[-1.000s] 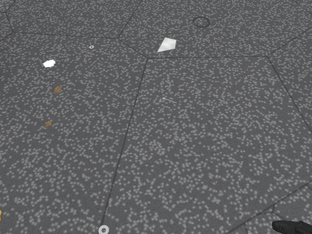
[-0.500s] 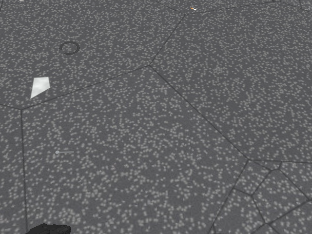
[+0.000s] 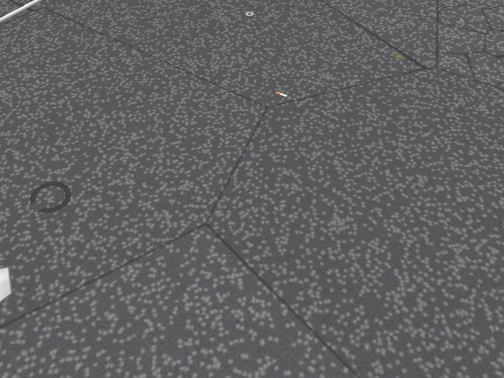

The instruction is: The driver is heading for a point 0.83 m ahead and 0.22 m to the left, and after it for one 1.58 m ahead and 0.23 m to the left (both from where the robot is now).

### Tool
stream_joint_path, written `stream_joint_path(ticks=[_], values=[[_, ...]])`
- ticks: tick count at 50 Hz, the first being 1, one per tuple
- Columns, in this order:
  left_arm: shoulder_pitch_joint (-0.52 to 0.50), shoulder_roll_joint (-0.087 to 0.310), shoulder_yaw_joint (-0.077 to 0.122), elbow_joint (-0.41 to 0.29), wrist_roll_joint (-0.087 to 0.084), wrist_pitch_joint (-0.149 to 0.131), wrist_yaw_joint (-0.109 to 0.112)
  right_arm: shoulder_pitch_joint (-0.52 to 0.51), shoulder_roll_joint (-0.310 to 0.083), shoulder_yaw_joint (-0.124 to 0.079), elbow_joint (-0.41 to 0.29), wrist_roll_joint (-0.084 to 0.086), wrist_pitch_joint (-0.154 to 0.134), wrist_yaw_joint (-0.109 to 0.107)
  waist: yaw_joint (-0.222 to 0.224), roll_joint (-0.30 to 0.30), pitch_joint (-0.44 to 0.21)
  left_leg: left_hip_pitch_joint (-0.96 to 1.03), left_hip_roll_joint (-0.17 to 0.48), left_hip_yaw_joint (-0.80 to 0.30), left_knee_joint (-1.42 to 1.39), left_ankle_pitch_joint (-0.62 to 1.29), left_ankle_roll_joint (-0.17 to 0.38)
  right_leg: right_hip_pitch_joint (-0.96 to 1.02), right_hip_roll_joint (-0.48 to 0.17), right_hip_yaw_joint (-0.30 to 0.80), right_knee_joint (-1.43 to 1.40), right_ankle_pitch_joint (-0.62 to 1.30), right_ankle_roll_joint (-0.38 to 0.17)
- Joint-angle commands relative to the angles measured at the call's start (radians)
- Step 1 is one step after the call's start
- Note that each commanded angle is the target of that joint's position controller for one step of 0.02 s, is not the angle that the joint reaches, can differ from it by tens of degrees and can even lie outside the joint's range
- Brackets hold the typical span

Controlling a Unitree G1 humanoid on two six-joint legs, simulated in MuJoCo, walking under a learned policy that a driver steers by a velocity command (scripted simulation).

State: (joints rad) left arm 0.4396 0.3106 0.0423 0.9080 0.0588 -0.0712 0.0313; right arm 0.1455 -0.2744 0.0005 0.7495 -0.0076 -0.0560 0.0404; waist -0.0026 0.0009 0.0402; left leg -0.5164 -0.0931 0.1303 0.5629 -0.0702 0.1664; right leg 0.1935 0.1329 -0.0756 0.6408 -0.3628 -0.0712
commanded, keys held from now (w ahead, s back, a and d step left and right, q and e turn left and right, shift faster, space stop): w+q+shift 0.70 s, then w+e+shift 0.30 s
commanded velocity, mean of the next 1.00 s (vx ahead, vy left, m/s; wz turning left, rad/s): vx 1.00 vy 0.00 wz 0.63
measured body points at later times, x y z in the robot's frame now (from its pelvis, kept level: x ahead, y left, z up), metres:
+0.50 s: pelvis +0.48 +0.01 +0.02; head +0.52 +0.02 +0.47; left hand +0.57 +0.31 -0.06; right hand +0.63 -0.27 -0.10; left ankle +0.26 +0.03 -0.59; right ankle +0.60 -0.10 -0.70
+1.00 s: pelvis +0.87 +0.25 +0.03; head +0.88 +0.26 +0.48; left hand +0.73 +0.47 -0.11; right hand +1.10 +0.10 -0.10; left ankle +0.84 +0.29 -0.70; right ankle +0.90 +0.07 -0.59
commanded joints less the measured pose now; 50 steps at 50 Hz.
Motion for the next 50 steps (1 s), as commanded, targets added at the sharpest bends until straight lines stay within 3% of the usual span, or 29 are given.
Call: stream_joint_path(ticks=[1,2,4,6,8,11,14,17,18,19,20,21,22,23,24,25,26,29,35,37,40,41,42,43,44,45,46,47,50], values=[[-0.103,-0.008,-0.020,-0.227,-0.044,-0.049,-0.022,0.398,-0.272,-0.098,0.105,-0.023,0.029,-0.025,-0.068,0.386,-0.277,0.949,0.335,-0.914,-0.144,-0.272,0.316,-1.020,0.021,0.157,1.125,-0.145,0.085],[-0.142,0.069,-0.031,-0.227,-0.021,-0.068,-0.024,0.309,-0.208,-0.100,0.051,-0.018,0.026,-0.021,-0.086,0.105,-0.224,0.852,0.352,-0.988,-0.311,-0.429,0.291,-1.040,-0.067,0.238,1.022,0.003,0.044],[-0.237,0.095,-0.035,-0.237,-0.001,-0.073,-0.033,0.273,-0.136,-0.086,0.075,-0.011,0.017,-0.022,-0.017,-0.133,-0.038,0.521,0.281,-0.798,-0.363,-0.357,0.207,-0.940,-0.148,0.208,0.823,0.089,0.036],[-0.248,0.059,-0.052,-0.266,0.030,-0.031,-0.041,0.276,-0.137,-0.076,0.097,-0.003,-0.006,-0.035,0.046,-0.119,0.042,0.301,0.193,-0.664,-0.385,-0.242,0.182,-0.871,-0.193,0.186,0.709,0.060,0.076],[-0.307,0.043,-0.067,-0.305,0.031,-0.005,-0.047,0.276,-0.163,-0.082,0.092,0.002,-0.029,-0.029,0.050,-0.070,0.082,0.151,0.133,-0.575,-0.425,-0.186,0.175,-0.821,-0.227,0.135,0.520,0.066,0.105],[-0.501,0.017,-0.085,-0.380,-0.003,-0.009,-0.061,0.302,-0.166,-0.093,0.090,0.011,-0.035,-0.029,-0.027,-0.006,0.113,0.077,0.074,-0.502,-0.455,0.008,0.122,-0.725,-0.219,0.074,0.179,0.322,0.130],[-0.561,0.010,-0.086,-0.402,-0.024,-0.013,-0.058,0.364,-0.190,-0.109,0.104,0.021,-0.032,-0.022,-0.099,0.044,0.042,0.237,0.084,-0.508,-0.400,0.279,0.065,-0.654,-0.163,0.052,0.000,0.492,0.113],[-0.530,0.050,-0.070,-0.402,-0.024,-0.023,-0.044,0.352,-0.213,-0.120,0.100,0.014,-0.026,-0.035,-0.082,0.060,-0.026,0.388,0.097,-0.521,-0.251,0.497,0.014,-0.539,-0.116,0.073,-0.145,0.430,0.090],[-0.442,0.094,-0.050,-0.376,-0.027,-0.027,-0.033,0.339,-0.239,-0.126,0.096,0.009,-0.028,-0.037,-0.039,0.060,-0.100,0.417,0.099,-0.523,-0.124,0.623,-0.010,-0.418,-0.091,0.080,-0.148,0.356,0.077],[-0.278,0.135,-0.028,-0.336,-0.033,-0.033,-0.020,0.289,-0.279,-0.135,0.084,0.004,-0.032,-0.034,0.062,0.065,-0.193,0.386,0.086,-0.518,0.072,0.628,-0.028,-0.236,-0.108,0.099,-0.151,0.293,0.065],[-0.056,0.194,0.003,-0.284,-0.025,-0.038,-0.001,0.229,-0.257,-0.131,0.064,-0.002,-0.045,-0.031,0.176,0.053,-0.297,0.251,0.052,-0.492,0.318,0.488,-0.037,0.011,-0.201,0.165,-0.093,0.158,0.044],[0.146,0.252,0.027,-0.243,0.005,-0.038,0.017,0.213,-0.083,-0.087,0.031,-0.012,-0.054,-0.036,0.204,-0.155,-0.415,0.068,-0.002,-0.393,0.651,-0.300,-0.020,0.229,-0.480,0.420,-0.088,-0.106,0.030],[0.022,0.329,0.049,-0.257,0.018,-0.026,0.006,0.351,-0.044,-0.060,-0.043,0.052,-0.045,-0.035,0.064,-0.468,-0.540,-0.188,-0.042,-0.289,0.886,-0.445,-0.049,0.316,-0.680,1.026,-0.328,-0.312,-0.095],[-0.092,0.192,0.039,-0.284,0.009,-0.017,-0.003,0.249,-0.137,-0.068,0.002,0.017,-0.020,-0.047,0.082,-0.214,-0.352,-0.284,0.061,-0.256,0.903,-0.308,-0.044,0.162,-0.591,0.908,-0.373,-0.454,-0.094],[-0.141,0.105,0.018,-0.277,-0.001,-0.016,-0.008,0.162,-0.154,-0.076,-0.003,-0.003,-0.009,-0.035,0.087,-0.104,-0.211,-0.282,0.094,-0.228,0.841,-0.223,-0.053,0.025,-0.529,0.681,-0.359,-0.296,-0.070],[-0.137,0.075,0.012,-0.249,0.006,-0.016,-0.012,0.122,-0.143,-0.077,-0.006,-0.010,0.001,-0.021,0.075,-0.027,-0.132,-0.258,0.122,-0.219,0.809,-0.202,-0.064,-0.082,-0.489,0.536,-0.368,-0.085,-0.056],[-0.102,0.062,0.007,-0.210,0.000,-0.021,-0.009,0.078,-0.117,-0.073,-0.025,-0.025,0.012,-0.004,0.064,-0.031,-0.083,-0.248,0.150,-0.221,0.781,-0.200,-0.067,-0.147,-0.445,0.411,-0.378,0.041,-0.037],[-0.035,0.007,-0.004,-0.122,-0.035,-0.047,-0.028,0.009,-0.043,-0.048,-0.094,-0.028,0.050,0.022,0.020,-0.106,-0.033,-0.298,0.192,-0.196,0.763,-0.196,-0.068,-0.200,-0.421,0.208,-0.403,0.311,0.003],[-0.089,0.073,0.008,-0.092,-0.033,-0.072,-0.029,-0.192,-0.059,-0.016,-0.207,-0.026,0.055,0.063,-0.024,-0.050,0.093,-0.176,0.164,-0.046,0.366,0.073,-0.047,-0.330,-0.339,-0.136,-0.542,0.589,0.044],[0.010,0.098,0.005,-0.054,-0.028,-0.072,-0.027,-0.231,-0.041,-0.002,-0.202,-0.034,0.043,0.066,-0.004,-0.031,0.103,-0.012,0.085,0.012,0.222,0.091,-0.010,-0.327,-0.346,-0.158,-0.551,0.928,0.041],[0.022,0.217,0.020,-0.036,-0.033,-0.038,-0.008,-0.019,-0.127,-0.028,-0.115,-0.050,0.028,0.033,-0.141,-0.110,-0.030,0.292,-0.032,0.002,0.144,-0.082,0.033,-0.229,-0.401,-0.144,-0.231,1.426,-0.002],[-0.007,0.231,0.019,-0.039,-0.034,-0.023,-0.003,0.176,-0.166,-0.050,-0.049,-0.049,0.026,0.013,-0.234,-0.121,-0.117,0.500,-0.019,-0.063,0.076,-0.105,0.058,-0.274,-0.408,-0.125,0.012,1.401,-0.023],[-0.022,0.210,0.015,-0.046,-0.035,-0.015,-0.008,0.323,-0.227,-0.079,0.001,-0.057,0.027,-0.011,-0.291,-0.100,-0.192,0.734,0.056,-0.158,0.016,-0.161,0.071,-0.429,-0.352,-0.119,0.346,1.094,-0.024],[0.092,0.024,-0.019,-0.077,-0.042,-0.014,-0.032,0.277,-0.315,-0.094,-0.002,-0.078,0.022,-0.032,-0.124,0.192,-0.291,0.968,0.397,-0.528,0.024,-0.220,0.092,-0.753,-0.182,-0.055,0.788,-0.168,-0.002],[0.073,0.098,-0.004,-0.121,-0.086,-0.018,-0.020,0.293,-0.316,-0.104,-0.040,-0.060,0.017,-0.036,-0.157,0.104,-0.463,0.998,0.520,-0.872,-0.143,-0.280,0.133,-0.876,-0.117,0.179,0.952,-0.117,-0.028],[-0.050,0.127,0.007,-0.140,-0.085,-0.021,-0.017,0.251,-0.258,-0.098,-0.005,-0.046,0.008,-0.041,-0.131,0.008,-0.262,0.823,0.456,-0.731,-0.226,-0.282,0.092,-0.937,-0.175,0.177,0.895,0.029,-0.028],[-0.058,0.091,-0.001,-0.134,-0.079,-0.019,-0.025,0.195,-0.201,-0.085,0.014,-0.039,-0.006,-0.040,-0.075,-0.002,-0.085,0.628,0.426,-0.607,-0.277,-0.215,0.084,-0.927,-0.213,0.146,0.809,0.084,-0.022],[-0.053,0.070,-0.003,-0.106,-0.066,-0.006,-0.033,0.146,-0.156,-0.077,0.019,-0.042,-0.022,-0.036,-0.031,-0.041,-0.025,0.508,0.380,-0.504,-0.311,-0.174,0.053,-0.880,-0.248,0.155,0.745,0.109,-0.017],[0.000,0.012,-0.003,-0.066,-0.044,0.049,-0.063,0.151,-0.074,-0.054,0.055,-0.018,-0.061,-0.034,0.042,0.015,0.026,0.348,0.320,-0.300,-0.413,-0.112,-0.002,-0.797,-0.290,0.163,0.661,0.137,0.005]])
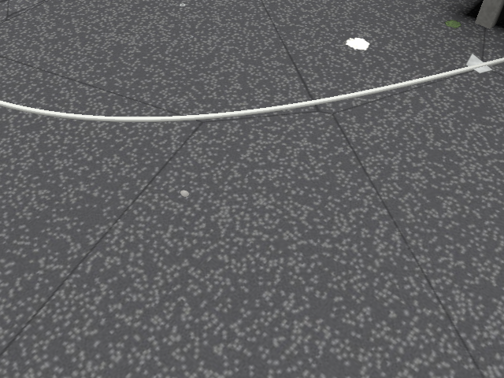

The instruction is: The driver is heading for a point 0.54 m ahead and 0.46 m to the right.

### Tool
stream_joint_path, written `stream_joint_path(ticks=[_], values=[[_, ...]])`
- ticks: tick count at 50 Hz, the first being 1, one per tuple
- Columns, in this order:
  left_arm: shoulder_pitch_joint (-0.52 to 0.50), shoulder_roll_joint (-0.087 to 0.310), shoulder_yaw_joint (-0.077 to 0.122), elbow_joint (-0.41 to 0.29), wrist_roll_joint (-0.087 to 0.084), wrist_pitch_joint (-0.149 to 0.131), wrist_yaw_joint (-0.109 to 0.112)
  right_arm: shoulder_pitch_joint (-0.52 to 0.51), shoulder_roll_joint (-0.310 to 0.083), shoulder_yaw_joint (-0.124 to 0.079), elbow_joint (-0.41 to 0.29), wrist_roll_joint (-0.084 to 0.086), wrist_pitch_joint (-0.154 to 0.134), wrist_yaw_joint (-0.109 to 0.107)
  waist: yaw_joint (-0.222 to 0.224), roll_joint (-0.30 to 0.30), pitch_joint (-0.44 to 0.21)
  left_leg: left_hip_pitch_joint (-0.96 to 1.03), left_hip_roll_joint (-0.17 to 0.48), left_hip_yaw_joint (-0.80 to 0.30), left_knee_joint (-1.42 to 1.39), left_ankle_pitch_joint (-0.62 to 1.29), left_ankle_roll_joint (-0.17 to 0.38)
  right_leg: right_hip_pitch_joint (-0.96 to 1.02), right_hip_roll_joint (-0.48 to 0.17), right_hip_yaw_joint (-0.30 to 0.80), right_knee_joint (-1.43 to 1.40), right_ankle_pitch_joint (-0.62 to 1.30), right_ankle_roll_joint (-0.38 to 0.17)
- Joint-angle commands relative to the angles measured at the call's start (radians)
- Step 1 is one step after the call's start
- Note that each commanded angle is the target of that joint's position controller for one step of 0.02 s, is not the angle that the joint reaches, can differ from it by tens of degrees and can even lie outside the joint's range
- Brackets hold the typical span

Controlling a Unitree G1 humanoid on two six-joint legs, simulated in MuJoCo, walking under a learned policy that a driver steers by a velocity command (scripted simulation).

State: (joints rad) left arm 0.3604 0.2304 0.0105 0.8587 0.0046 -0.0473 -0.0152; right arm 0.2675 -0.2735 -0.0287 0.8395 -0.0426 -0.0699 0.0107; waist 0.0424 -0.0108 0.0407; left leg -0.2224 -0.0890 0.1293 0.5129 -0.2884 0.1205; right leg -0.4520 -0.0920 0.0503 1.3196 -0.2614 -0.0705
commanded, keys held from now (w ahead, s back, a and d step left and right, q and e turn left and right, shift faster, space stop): w+e+shift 0.30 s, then e+shift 0.70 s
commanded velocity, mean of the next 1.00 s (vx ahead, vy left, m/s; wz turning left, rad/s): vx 0.53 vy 0.00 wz -0.86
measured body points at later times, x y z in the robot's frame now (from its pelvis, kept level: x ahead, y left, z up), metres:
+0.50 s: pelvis +0.44 -0.09 +0.00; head +0.48 -0.10 +0.45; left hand +0.56 +0.17 -0.13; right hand +0.57 -0.39 -0.06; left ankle +0.59 +0.07 -0.65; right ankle +0.42 -0.10 -0.73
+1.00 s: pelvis +0.64 -0.12 +0.00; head +0.65 -0.18 +0.45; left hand +0.98 -0.12 -0.07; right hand +0.48 -0.41 -0.11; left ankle +0.79 -0.11 -0.73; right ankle +0.56 -0.24 -0.69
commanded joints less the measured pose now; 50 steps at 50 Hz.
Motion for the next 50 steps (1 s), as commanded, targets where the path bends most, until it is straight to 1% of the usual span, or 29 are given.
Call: stream_joint_path(ticks=[1,5,9,11,13,14,15,16,17,18,19,21,22,23,25,27,29,31,32,33,34,35,36,37,39,40,42,45,50], values=[[0.028,0.081,0.030,-0.030,0.012,0.033,-0.023,0.039,-0.072,-0.026,-0.020,0.028,-0.058,-0.001,-0.004,0.033,0.058,0.048,0.302,-0.235,-0.388,0.163,0.024,-0.197,-0.075,0.029,-0.050,0.062,0.008],[-0.178,0.049,0.019,-0.107,-0.001,0.027,-0.040,0.061,-0.053,-0.017,0.006,0.025,-0.078,0.002,-0.024,0.069,0.098,0.063,0.205,0.034,-0.419,0.511,-0.051,-0.255,-0.038,-0.081,-0.263,0.289,-0.009],[-0.282,0.059,0.007,-0.150,0.004,0.015,-0.063,0.104,-0.105,-0.014,0.024,0.035,-0.080,-0.026,-0.027,0.042,0.085,0.178,0.222,0.139,-0.399,0.949,-0.101,-0.120,0.059,-0.228,-0.567,0.430,-0.064],[-0.201,0.104,0.018,-0.128,0.007,0.020,-0.064,0.103,-0.169,-0.027,0.015,0.029,-0.063,-0.053,0.030,0.101,0.002,0.290,0.258,0.148,-0.237,1.319,-0.125,-0.002,0.139,-0.271,-0.604,0.375,-0.088],[0.095,0.189,0.054,-0.051,0.009,0.030,-0.051,0.022,-0.232,-0.048,-0.020,0.012,-0.025,-0.071,0.193,0.141,-0.140,0.258,0.302,0.124,0.141,1.496,-0.123,0.299,0.197,-0.245,-0.580,0.226,-0.131],[0.312,0.241,0.084,0.013,0.010,0.032,-0.034,-0.044,-0.246,-0.055,-0.043,0.002,-0.008,-0.067,0.295,0.110,-0.206,0.127,0.301,0.095,0.477,1.343,-0.107,0.519,0.183,-0.154,-0.626,0.133,-0.180],[0.307,0.270,0.106,0.028,-0.009,0.033,-0.011,-0.068,-0.173,-0.042,-0.034,0.000,-0.004,-0.038,0.265,-0.044,-0.138,-0.070,0.128,0.095,0.897,0.433,-0.096,0.591,0.137,-0.057,-0.704,0.089,-0.223],[0.203,0.336,0.113,0.014,0.005,0.040,-0.004,-0.020,-0.013,0.004,-0.119,-0.013,-0.032,-0.026,0.082,-0.262,-0.087,-0.464,0.008,-0.015,1.225,-0.242,-0.134,0.699,-0.002,0.271,-0.639,0.494,-0.308],[0.153,0.384,0.129,-0.038,0.019,0.042,0.004,0.030,-0.045,0.018,-0.206,0.018,-0.056,-0.022,0.053,-0.256,-0.289,-0.650,0.009,-0.206,1.275,-0.236,-0.136,0.849,-0.162,0.695,-0.919,0.217,-0.469],[0.096,0.306,0.119,-0.069,0.020,0.039,0.014,-0.025,-0.106,0.018,-0.192,0.008,-0.075,-0.024,0.041,-0.025,-0.160,-0.673,0.069,-0.236,1.161,-0.145,-0.125,0.712,-0.177,0.729,-1.050,0.170,-0.413],[0.039,0.255,0.104,-0.065,0.014,0.035,0.017,-0.044,-0.126,0.011,-0.185,0.009,-0.075,-0.023,-0.022,0.094,-0.038,-0.607,0.106,-0.226,1.047,-0.089,-0.134,0.517,-0.147,0.619,-1.048,0.311,-0.363],[-0.016,0.236,0.092,-0.082,-0.003,0.014,0.016,-0.035,-0.119,0.014,-0.185,-0.014,-0.025,-0.029,-0.094,0.163,0.035,-0.445,0.161,-0.206,0.879,-0.099,-0.178,0.244,-0.072,0.411,-1.028,0.676,-0.307],[-0.110,0.143,0.065,-0.160,-0.025,-0.029,-0.002,-0.086,-0.164,-0.019,-0.217,0.053,-0.048,-0.028,-0.102,0.152,0.002,-0.357,0.133,-0.264,0.789,-0.098,-0.182,0.149,-0.010,0.416,-1.070,0.562,-0.293],[-0.159,0.185,0.074,-0.163,-0.042,-0.043,-0.001,-0.122,-0.152,-0.018,-0.241,0.045,-0.051,-0.033,-0.127,0.125,0.021,-0.310,0.145,-0.240,0.620,-0.078,-0.194,0.071,0.041,0.346,-1.066,0.587,-0.261],[-0.135,0.237,0.098,-0.159,-0.052,-0.027,0.032,-0.246,-0.068,0.001,-0.294,0.016,-0.057,-0.043,-0.081,0.110,0.005,-0.239,0.065,-0.162,0.318,0.052,-0.215,0.020,0.155,0.228,-0.986,0.738,-0.184],[-0.040,0.251,0.114,-0.128,-0.050,0.020,0.062,-0.273,-0.024,0.007,-0.310,0.033,-0.051,-0.044,-0.019,0.033,-0.114,-0.105,-0.044,-0.123,0.088,0.288,-0.219,0.063,0.219,0.206,-0.900,0.689,-0.065],[0.001,0.218,0.112,-0.119,-0.048,0.050,0.076,-0.290,-0.048,-0.009,-0.329,0.061,-0.044,-0.035,0.001,-0.056,-0.147,-0.035,-0.084,-0.145,-0.020,0.400,-0.218,0.098,0.227,0.272,-0.836,0.532,0.001],[-0.064,0.176,0.107,-0.159,-0.044,0.055,0.079,-0.243,-0.092,-0.034,-0.327,0.061,-0.042,-0.035,-0.043,-0.112,-0.150,0.039,-0.053,-0.203,-0.114,0.471,-0.202,0.126,0.238,0.319,-0.711,0.428,0.038],[-0.127,0.153,0.101,-0.191,-0.040,0.053,0.074,-0.121,-0.108,-0.047,-0.295,0.048,-0.046,-0.040,-0.116,-0.113,-0.208,0.178,-0.001,-0.216,-0.198,0.615,-0.177,0.126,0.268,0.284,-0.556,0.400,0.072],[-0.101,0.074,0.075,-0.214,-0.010,0.057,0.065,0.023,-0.118,-0.048,-0.260,0.030,-0.042,-0.048,-0.143,-0.023,-0.357,0.439,0.218,-0.375,-0.102,0.815,-0.090,0.031,0.297,0.212,-0.268,-0.101,0.097],[0.071,0.019,0.054,-0.238,-0.001,0.053,0.053,0.025,-0.142,-0.037,-0.288,-0.018,-0.030,-0.045,-0.051,0.212,-0.489,0.624,0.508,-0.720,0.013,1.266,0.092,-0.140,0.355,0.203,0.010,-0.582,0.117],[0.183,0.146,0.067,-0.248,-0.031,0.057,0.021,-0.046,-0.176,-0.057,-0.278,0.004,-0.020,-0.042,0.020,0.302,-0.581,0.608,0.676,-0.951,-0.030,0.854,0.239,-0.215,0.216,0.200,0.212,-0.450,0.132],[0.075,0.229,0.090,-0.231,-0.040,0.077,0.019,-0.147,-0.098,-0.049,-0.329,0.009,-0.010,-0.054,-0.024,0.167,-0.452,0.472,0.552,-0.806,-0.088,0.511,0.216,-0.253,0.140,0.141,0.236,-0.328,0.156],[-0.034,0.258,0.102,-0.251,-0.036,0.092,0.026,-0.189,-0.049,-0.031,-0.336,0.018,0.009,-0.064,-0.038,0.074,-0.306,0.305,0.449,-0.625,-0.126,0.322,0.146,-0.272,0.111,0.088,0.193,-0.228,0.165],[-0.091,0.222,0.098,-0.288,-0.033,0.113,0.040,-0.242,-0.076,-0.032,-0.320,0.020,0.035,-0.068,-0.008,0.051,-0.137,0.030,0.339,-0.448,-0.193,0.288,0.088,-0.204,0.067,0.046,0.066,-0.174,0.166],[-0.102,0.182,0.087,-0.301,-0.032,0.112,0.041,-0.228,-0.090,-0.041,-0.301,0.016,0.036,-0.067,-0.008,0.066,-0.103,-0.047,0.308,-0.372,-0.218,0.344,0.081,-0.161,0.059,0.015,-0.005,-0.170,0.159],[-0.118,0.128,0.070,-0.320,-0.030,0.100,0.043,-0.194,-0.121,-0.058,-0.264,0.013,0.035,-0.062,-0.017,0.105,-0.135,-0.020,0.328,-0.307,-0.232,0.487,0.114,-0.147,0.037,-0.011,-0.114,-0.160,0.154],[-0.135,0.154,0.074,-0.319,-0.028,0.100,0.036,-0.209,-0.149,-0.075,-0.246,0.021,0.039,-0.058,-0.016,0.108,-0.204,0.013,0.383,-0.254,-0.238,0.449,0.130,-0.082,-0.013,-0.006,-0.243,-0.072,0.135],[-0.183,0.194,0.094,-0.324,-0.029,0.120,0.015,-0.230,-0.190,-0.098,-0.219,0.039,0.052,-0.042,-0.024,0.162,-0.165,-0.029,0.393,-0.119,-0.240,0.219,0.074,0.070,0.005,-0.085,-0.479,-0.031,0.086]])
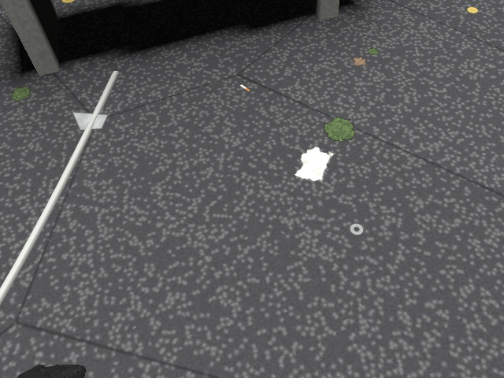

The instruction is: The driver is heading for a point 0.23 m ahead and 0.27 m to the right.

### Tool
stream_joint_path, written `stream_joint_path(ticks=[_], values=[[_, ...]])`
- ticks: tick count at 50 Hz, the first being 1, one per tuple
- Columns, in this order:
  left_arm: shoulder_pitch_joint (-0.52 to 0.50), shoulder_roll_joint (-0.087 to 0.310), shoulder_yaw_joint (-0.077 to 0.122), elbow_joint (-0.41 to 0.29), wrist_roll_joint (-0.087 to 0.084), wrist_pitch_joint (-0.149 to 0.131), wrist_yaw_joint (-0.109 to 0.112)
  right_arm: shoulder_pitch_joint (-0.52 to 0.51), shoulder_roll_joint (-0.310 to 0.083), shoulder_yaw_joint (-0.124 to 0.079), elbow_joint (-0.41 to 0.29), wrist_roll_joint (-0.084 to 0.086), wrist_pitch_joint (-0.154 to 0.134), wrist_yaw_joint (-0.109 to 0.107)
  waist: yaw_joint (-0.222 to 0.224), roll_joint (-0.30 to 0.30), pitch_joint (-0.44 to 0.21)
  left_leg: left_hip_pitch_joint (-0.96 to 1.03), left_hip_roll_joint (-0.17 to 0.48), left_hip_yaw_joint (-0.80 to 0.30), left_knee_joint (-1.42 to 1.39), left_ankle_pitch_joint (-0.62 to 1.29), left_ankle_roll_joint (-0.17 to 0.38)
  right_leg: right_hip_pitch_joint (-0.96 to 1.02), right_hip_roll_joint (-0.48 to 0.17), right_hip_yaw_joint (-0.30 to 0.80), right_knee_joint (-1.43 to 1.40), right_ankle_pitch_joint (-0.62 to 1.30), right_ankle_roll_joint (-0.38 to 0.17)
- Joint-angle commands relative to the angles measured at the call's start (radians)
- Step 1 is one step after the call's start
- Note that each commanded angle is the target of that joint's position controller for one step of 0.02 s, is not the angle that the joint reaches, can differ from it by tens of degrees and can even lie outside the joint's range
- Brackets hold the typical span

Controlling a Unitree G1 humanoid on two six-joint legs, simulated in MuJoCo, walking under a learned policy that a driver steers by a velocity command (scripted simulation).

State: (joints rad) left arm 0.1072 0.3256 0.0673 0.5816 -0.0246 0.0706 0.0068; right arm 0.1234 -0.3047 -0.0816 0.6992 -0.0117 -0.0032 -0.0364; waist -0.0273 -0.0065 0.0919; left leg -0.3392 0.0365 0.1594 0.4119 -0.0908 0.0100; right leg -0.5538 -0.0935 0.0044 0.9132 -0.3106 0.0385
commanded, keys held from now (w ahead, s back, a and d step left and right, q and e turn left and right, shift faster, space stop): e+shift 0.30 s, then w+e+shift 0.02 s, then w+shift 0.34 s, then shift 0.34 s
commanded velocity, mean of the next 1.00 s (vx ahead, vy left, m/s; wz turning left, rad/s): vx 0.33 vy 0.00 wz -0.54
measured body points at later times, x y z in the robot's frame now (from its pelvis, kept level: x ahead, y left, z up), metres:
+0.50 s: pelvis +0.07 -0.01 -0.01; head +0.07 -0.02 +0.44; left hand +0.34 +0.17 -0.08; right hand +0.09 -0.33 -0.09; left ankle +0.10 +0.10 -0.74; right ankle +0.02 -0.13 -0.72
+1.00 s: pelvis +0.25 -0.16 +0.00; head +0.29 -0.19 +0.45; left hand +0.54 -0.05 -0.09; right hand +0.13 -0.41 -0.13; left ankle +0.20 +0.03 -0.64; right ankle +0.27 -0.28 -0.73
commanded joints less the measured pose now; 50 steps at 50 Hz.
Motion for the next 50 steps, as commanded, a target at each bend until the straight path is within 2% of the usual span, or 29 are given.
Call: stream_joint_path(ticks=[1,3,4,5,6,7,9,11,15,18,22,23,24,25,26,27,28,31,36,37,40,41,43,44,45,46,47,48,50], values=[[0.067,0.100,0.042,-0.047,0.001,0.006,-0.011,-0.077,-0.161,-0.049,-0.071,0.014,-0.014,0.008,0.045,0.157,-0.212,0.101,0.276,-0.132,-0.120,-0.009,0.169,0.196,0.015,-0.054,-0.134,0.015,-0.037],[0.114,0.102,0.058,-0.024,0.003,0.011,-0.012,-0.057,-0.136,-0.047,-0.055,0.026,-0.008,0.012,0.066,0.124,-0.214,0.076,0.253,-0.073,-0.017,-0.115,0.101,0.311,0.064,-0.086,-0.301,0.063,-0.082],[0.179,0.136,0.078,-0.002,0.007,0.011,-0.004,-0.011,-0.099,-0.041,-0.034,0.026,-0.001,0.016,0.080,0.038,-0.189,-0.017,0.203,-0.024,0.121,-0.222,0.038,0.408,0.062,-0.013,-0.406,0.112,-0.129],[0.223,0.280,0.112,-0.015,0.012,0.004,0.015,0.030,-0.060,-0.034,-0.053,-0.001,0.008,0.020,0.044,-0.297,-0.136,-0.323,0.050,0.078,0.487,-0.510,-0.081,0.531,-0.198,0.409,-0.520,0.410,-0.263],[0.182,0.305,0.108,-0.055,0.047,-0.026,0.012,-0.112,-0.068,-0.032,-0.125,-0.019,-0.004,0.011,0.089,-0.287,-0.183,-0.463,-0.048,-0.155,0.678,-0.558,-0.088,0.463,-0.260,0.616,-0.587,0.356,-0.404],[0.143,0.271,0.102,-0.058,0.056,-0.049,0.008,-0.164,-0.096,-0.039,-0.137,-0.002,-0.009,0.004,0.087,-0.182,-0.175,-0.476,-0.038,-0.226,0.734,-0.470,-0.056,0.441,-0.221,0.550,-0.620,0.244,-0.371],[0.041,0.196,0.082,-0.072,0.019,-0.060,0.018,-0.098,-0.115,-0.050,-0.094,-0.001,-0.010,-0.012,0.021,-0.110,-0.167,-0.438,-0.015,-0.254,0.700,-0.304,-0.040,0.401,-0.144,0.434,-0.587,0.215,-0.267],[0.004,0.157,0.067,-0.085,0.013,-0.048,0.034,-0.070,-0.103,-0.050,-0.085,-0.012,-0.012,-0.007,-0.004,-0.126,-0.204,-0.325,-0.047,-0.240,0.704,-0.233,-0.061,0.327,-0.086,0.370,-0.546,0.319,-0.247],[0.042,0.158,0.073,-0.078,0.007,-0.036,0.047,-0.104,-0.038,-0.023,-0.091,0.008,-0.019,0.013,0.019,-0.123,-0.225,-0.258,-0.104,-0.253,0.473,-0.199,-0.080,0.358,-0.034,0.399,-0.496,0.353,-0.232],[0.072,0.165,0.071,-0.075,-0.003,-0.044,0.033,-0.076,-0.062,-0.023,-0.079,0.034,-0.033,0.047,0.044,-0.187,-0.255,-0.141,-0.100,-0.238,0.317,-0.240,-0.061,0.324,-0.043,0.489,-0.573,-0.218,-0.251],[0.081,0.109,0.036,-0.055,0.007,-0.065,0.013,0.031,-0.062,-0.033,-0.050,0.048,-0.067,0.064,-0.008,-0.202,-0.165,0.129,-0.062,-0.190,0.124,-0.211,-0.008,0.138,-0.023,0.520,-0.539,-0.402,-0.239],[0.079,0.071,0.022,-0.053,0.010,-0.070,0.016,0.114,-0.057,-0.035,-0.018,0.040,-0.079,0.063,-0.045,-0.163,-0.153,0.240,-0.037,-0.207,0.035,-0.206,0.015,0.066,0.020,0.473,-0.457,-0.414,-0.209],[0.067,-0.002,0.001,-0.063,0.010,-0.077,0.019,0.224,-0.093,-0.042,0.009,0.017,-0.092,0.060,-0.077,-0.001,-0.158,0.367,0.112,-0.414,-0.051,-0.388,0.051,-0.072,0.122,0.338,-0.147,-0.371,-0.142],[0.064,-0.025,-0.008,-0.115,-0.019,-0.097,0.019,0.261,-0.183,-0.051,0.007,-0.017,-0.103,0.066,-0.040,0.181,-0.089,0.417,0.290,-0.828,-0.193,-0.736,0.173,-0.342,0.225,0.236,0.084,-0.281,-0.111],[0.008,0.032,0.001,-0.138,-0.040,-0.118,0.018,0.219,-0.197,-0.062,0.006,-0.013,-0.116,0.067,-0.025,0.223,0.033,0.344,0.388,-0.994,-0.268,-0.890,0.262,-0.510,0.143,0.248,0.203,-0.193,-0.110],[-0.107,0.095,0.016,-0.129,0.087,-0.104,-0.010,0.193,-0.160,-0.044,0.010,-0.058,-0.077,0.062,-0.052,0.079,0.091,0.268,0.357,-0.904,-0.290,-0.872,0.213,-0.513,0.152,0.232,0.214,-0.062,-0.106],[-0.080,0.090,0.021,-0.112,0.095,-0.102,-0.030,0.190,-0.139,-0.037,0.012,-0.046,-0.067,0.058,-0.027,0.055,0.078,0.255,0.289,-0.761,-0.260,-0.746,0.164,-0.468,0.156,0.241,0.203,0.013,-0.092],[0.014,0.062,0.015,-0.057,0.087,-0.095,-0.073,0.215,-0.113,-0.018,0.045,-0.018,-0.082,0.050,-0.005,0.143,-0.006,0.204,0.168,-0.510,-0.284,-0.519,0.127,-0.306,0.160,0.185,0.207,0.149,-0.058],[-0.132,-0.002,-0.024,-0.072,0.080,-0.102,-0.086,0.305,-0.069,-0.003,0.106,-0.004,-0.086,0.058,-0.050,0.141,0.029,0.217,0.102,-0.277,-0.295,-0.045,0.131,-0.162,0.100,-0.024,-0.106,0.211,-0.043],[-0.205,-0.071,-0.038,-0.106,-0.020,-0.143,-0.055,0.347,-0.058,0.005,0.117,0.055,-0.082,0.032,-0.093,0.167,0.017,0.305,0.157,-0.301,-0.244,0.097,0.156,-0.198,0.084,-0.006,-0.165,0.222,-0.038],[-0.220,-0.023,-0.028,-0.111,-0.003,-0.179,-0.060,0.382,-0.160,-0.005,0.139,0.040,-0.058,0.013,-0.076,0.172,-0.031,0.351,0.182,-0.266,-0.149,0.446,0.128,-0.034,0.131,-0.060,-0.356,0.227,-0.058],[-0.161,0.013,-0.009,-0.096,0.004,-0.179,-0.059,0.372,-0.186,-0.011,0.139,0.040,-0.056,0.011,-0.036,0.190,-0.079,0.346,0.183,-0.254,-0.091,0.620,0.110,0.086,0.154,-0.065,-0.382,0.259,-0.076],[0.086,0.077,0.026,-0.022,0.011,-0.169,-0.046,0.336,-0.163,0.001,0.129,0.043,-0.065,0.012,0.106,0.186,-0.204,0.261,0.128,-0.202,0.142,0.790,0.056,0.444,0.164,-0.056,-0.466,0.436,-0.139],[0.252,0.133,0.040,0.012,0.030,-0.157,-0.027,0.305,-0.129,0.014,0.089,0.020,-0.078,0.013,0.174,0.107,-0.323,0.056,0.084,-0.196,0.387,0.495,0.019,0.745,0.002,0.097,-0.396,0.676,-0.194],[0.293,0.205,0.037,0.026,0.056,-0.148,-0.018,0.474,0.017,0.062,0.082,-0.008,-0.086,0.029,0.080,-0.229,-0.532,-0.243,-0.070,-0.208,0.814,-0.521,-0.047,1.078,-0.362,0.522,-0.344,1.061,-0.399],[0.334,0.126,0.031,0.034,0.047,-0.135,-0.022,0.475,-0.108,0.033,0.132,0.020,-0.089,0.033,0.144,-0.140,-0.646,-0.234,-0.068,-0.352,0.936,-0.567,-0.050,1.013,-0.340,0.596,-0.405,0.931,-0.431],[0.236,0.096,0.017,0.034,0.036,-0.132,-0.023,0.358,-0.132,0.021,0.092,0.047,-0.083,0.031,0.114,-0.121,-0.456,-0.304,-0.009,-0.300,0.932,-0.505,-0.051,0.874,-0.275,0.421,-0.438,0.926,-0.384],[0.160,0.057,0.005,0.040,0.022,-0.134,-0.022,0.275,-0.110,0.029,0.069,0.038,-0.079,0.022,0.088,-0.066,-0.333,-0.316,0.026,-0.256,0.862,-0.434,-0.056,0.721,-0.209,0.327,-0.476,0.909,-0.343],[0.076,0.022,-0.008,0.048,0.030,-0.140,-0.024,0.258,-0.085,0.026,0.067,0.019,-0.053,0.011,0.016,-0.045,-0.226,-0.206,0.064,-0.244,0.770,-0.352,-0.069,0.471,-0.146,0.230,-0.559,0.862,-0.309]])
